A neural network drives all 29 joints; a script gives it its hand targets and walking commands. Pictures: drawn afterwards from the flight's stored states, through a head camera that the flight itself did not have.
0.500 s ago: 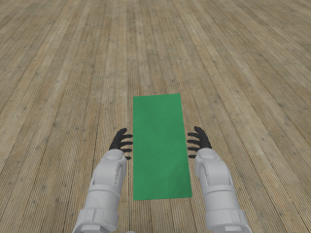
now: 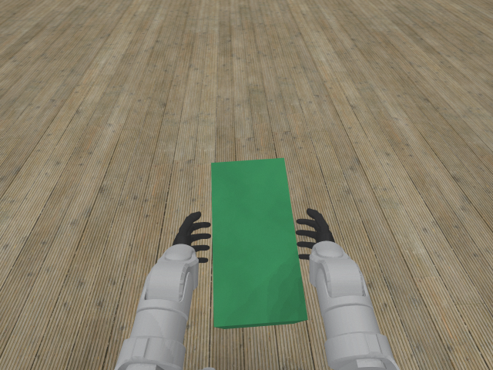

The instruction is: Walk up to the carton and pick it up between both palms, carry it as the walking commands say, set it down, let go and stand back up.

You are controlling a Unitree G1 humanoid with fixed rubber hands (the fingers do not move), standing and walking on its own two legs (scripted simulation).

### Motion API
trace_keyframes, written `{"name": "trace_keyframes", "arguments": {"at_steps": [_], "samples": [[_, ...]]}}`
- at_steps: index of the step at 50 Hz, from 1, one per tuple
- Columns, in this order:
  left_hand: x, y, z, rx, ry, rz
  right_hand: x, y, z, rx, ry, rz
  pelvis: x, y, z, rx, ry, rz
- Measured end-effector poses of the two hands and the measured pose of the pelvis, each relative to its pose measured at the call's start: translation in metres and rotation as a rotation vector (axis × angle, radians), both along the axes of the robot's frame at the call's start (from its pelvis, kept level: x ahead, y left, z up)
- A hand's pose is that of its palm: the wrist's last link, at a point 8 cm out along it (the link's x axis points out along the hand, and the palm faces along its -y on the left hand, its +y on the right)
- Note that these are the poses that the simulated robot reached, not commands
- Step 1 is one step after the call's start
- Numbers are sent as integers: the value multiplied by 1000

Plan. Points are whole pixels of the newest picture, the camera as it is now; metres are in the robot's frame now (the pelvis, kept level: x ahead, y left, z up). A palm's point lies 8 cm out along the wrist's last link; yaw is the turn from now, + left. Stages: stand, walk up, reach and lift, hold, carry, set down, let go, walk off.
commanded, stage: carry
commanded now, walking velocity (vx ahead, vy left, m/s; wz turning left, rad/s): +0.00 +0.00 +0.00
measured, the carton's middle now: (253, 245) +0.37 +0.01 -0.06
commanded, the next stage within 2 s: hold in 0.52 s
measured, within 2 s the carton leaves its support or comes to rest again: neither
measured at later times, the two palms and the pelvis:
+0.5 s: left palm (177, 256) +0.29 +0.14 +0.03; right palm (319, 256) +0.30 -0.10 +0.03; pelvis -0.01 +0.01 +0.00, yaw +0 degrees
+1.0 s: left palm (192, 215) +0.34 +0.11 +0.07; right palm (334, 238) +0.32 -0.12 +0.06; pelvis +0.02 +0.04 +0.01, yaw -1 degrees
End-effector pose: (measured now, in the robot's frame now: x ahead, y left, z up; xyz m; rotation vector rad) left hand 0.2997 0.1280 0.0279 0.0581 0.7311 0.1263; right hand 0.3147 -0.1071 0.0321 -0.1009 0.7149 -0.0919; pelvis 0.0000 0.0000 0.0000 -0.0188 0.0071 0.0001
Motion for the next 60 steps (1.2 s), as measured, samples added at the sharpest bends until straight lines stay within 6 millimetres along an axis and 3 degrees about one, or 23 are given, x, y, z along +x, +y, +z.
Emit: {"name": "trace_keyframes", "arguments": {"at_steps": [5, 12, 26, 31, 35, 42, 49, 60], "samples": [[-4, -1, -6, -14, 6, -9, -7, 0, 0, -19, 2, -20, -7, 4, 0, 16, -9, 8], [-6, 2, 1, 15, -19, 11, -8, 3, 0, 5, -25, -14, -14, 4, -2, 10, -4, 7], [-9, 8, 7, 35, -8, -10, -12, 9, 3, 4, -11, -9, -14, 12, 3, 1, 14, 10], [-3, 7, 15, -32, -51, 28, -12, 7, 10, 50, -42, -58, -15, 15, 4, -18, -81, 17], [10, -7, 22, -10, -60, 51, -9, -1, 26, 47, -59, -116, -10, 17, 5, -19, -121, 33], [33, -26, 41, -53, -69, -68, -5, -19, 42, 22, -68, -228, 7, 27, 5, -18, -159, -8], [43, -15, 48, -14, -73, -100, 3, -14, 34, 89, -52, -174, 23, 35, 8, -8, -181, -19], [44, 4, 27, -3, -36, -87, 11, 3, 19, 89, -8, -115, 36, 40, 17, -7, -159, -9]]}}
